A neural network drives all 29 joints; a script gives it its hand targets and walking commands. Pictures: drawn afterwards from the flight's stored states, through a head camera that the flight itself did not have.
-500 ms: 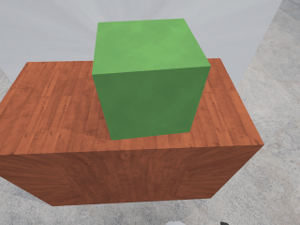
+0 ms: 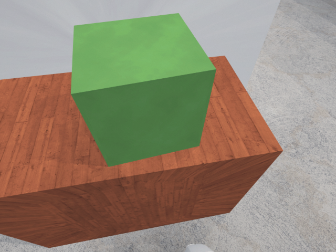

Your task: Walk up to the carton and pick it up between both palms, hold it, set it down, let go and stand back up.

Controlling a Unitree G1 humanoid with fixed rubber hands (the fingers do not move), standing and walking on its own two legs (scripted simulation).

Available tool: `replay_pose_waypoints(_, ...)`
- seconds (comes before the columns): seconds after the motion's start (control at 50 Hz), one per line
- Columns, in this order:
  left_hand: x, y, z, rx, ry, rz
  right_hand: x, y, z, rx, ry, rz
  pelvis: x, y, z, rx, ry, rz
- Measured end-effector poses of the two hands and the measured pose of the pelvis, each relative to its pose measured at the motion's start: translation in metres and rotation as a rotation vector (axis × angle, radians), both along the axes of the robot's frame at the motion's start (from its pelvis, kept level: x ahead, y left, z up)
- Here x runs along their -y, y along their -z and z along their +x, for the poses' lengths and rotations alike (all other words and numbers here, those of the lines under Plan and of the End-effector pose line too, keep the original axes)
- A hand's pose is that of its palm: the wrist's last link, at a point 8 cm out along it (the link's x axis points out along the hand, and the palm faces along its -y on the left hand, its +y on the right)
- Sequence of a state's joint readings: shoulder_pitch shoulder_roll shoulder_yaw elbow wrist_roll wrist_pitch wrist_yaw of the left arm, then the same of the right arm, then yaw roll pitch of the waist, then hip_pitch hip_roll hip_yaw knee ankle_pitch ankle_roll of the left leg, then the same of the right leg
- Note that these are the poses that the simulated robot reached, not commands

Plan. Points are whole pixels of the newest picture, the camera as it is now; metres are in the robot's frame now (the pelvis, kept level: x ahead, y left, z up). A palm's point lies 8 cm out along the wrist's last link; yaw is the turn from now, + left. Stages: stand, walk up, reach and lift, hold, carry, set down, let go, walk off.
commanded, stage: walk up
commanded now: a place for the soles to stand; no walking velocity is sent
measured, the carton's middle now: (142, 91) +0.51 +0.07 +0.08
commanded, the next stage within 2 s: none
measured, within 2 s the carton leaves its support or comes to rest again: neither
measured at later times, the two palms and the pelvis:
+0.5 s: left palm out of the picture +0.08 +0.23 -0.12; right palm out of the picture +0.01 -0.23 -0.12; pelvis +0.00 +0.01 +0.02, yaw -2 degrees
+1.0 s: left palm out of the picture +0.04 +0.22 -0.12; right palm out of the picture +0.00 -0.26 -0.12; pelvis -0.02 -0.03 +0.02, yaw +2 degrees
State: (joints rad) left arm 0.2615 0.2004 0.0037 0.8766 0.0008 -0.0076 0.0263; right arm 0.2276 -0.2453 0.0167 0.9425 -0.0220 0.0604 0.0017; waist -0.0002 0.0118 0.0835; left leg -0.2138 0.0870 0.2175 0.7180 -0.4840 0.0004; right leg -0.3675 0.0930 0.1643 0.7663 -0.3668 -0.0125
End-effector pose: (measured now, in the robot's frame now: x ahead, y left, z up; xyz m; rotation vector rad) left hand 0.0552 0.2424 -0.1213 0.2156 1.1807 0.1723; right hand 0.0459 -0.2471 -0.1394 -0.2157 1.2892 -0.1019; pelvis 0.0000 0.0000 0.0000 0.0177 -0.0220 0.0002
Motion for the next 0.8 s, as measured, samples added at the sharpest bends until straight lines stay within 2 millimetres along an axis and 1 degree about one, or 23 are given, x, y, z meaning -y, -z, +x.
replay_pose_waypoints(0.04,0.001,0.0,0.004,0.001,0.005,-0.008,-0.004,-0.001,-0.001,-0.003,0.012,0.002,-0.004,-0.001,0.001,-0.003,0.012,-0.009)
replay_pose_waypoints(0.16,0.006,-0.002,0.022,-0.01,0.061,-0.04,-0.022,-0.015,-0.007,0.02,0.044,0.02,-0.01,-0.013,0.006,0.004,0.027,0.002)
replay_pose_waypoints(0.26,0.01,-0.002,0.036,0.022,0.09,-0.057,-0.025,-0.018,-0.015,0.008,0.074,0.022,-0.012,-0.014,0.006,0.014,0.031,0.002)
replay_pose_waypoints(0.34,0.012,-0.001,0.039,0.027,0.092,-0.061,-0.024,-0.018,-0.023,-0.005,0.087,0.017,-0.013,-0.015,0.004,0.024,0.03,0.003)
replay_pose_waypoints(0.46,0.01,-0.002,0.03,0.0,0.092,-0.057,-0.022,-0.019,-0.035,-0.03,0.094,0.01,-0.013,-0.017,0.002,0.027,0.027,0.003)
replay_pose_waypoints(0.62,0.003,-0.001,0.003,-0.076,0.075,-0.034,-0.02,-0.018,-0.049,-0.064,0.093,0.006,-0.012,-0.019,-0.002,0.028,0.025,0.007)
replay_pose_waypoints(0.72,-0.004,0.003,-0.01,-0.131,0.069,-0.007,-0.013,-0.019,-0.057,-0.064,0.092,-0.011,-0.004,-0.017,-0.007,0.038,0.008,0.02)
replay_pose_waypoints(0.8,0.0,0.002,-0.013,-0.135,0.05,-0.001,-0.004,-0.018,-0.062,-0.083,0.082,-0.013,0.006,-0.017,-0.01,0.048,-0.004,0.014)
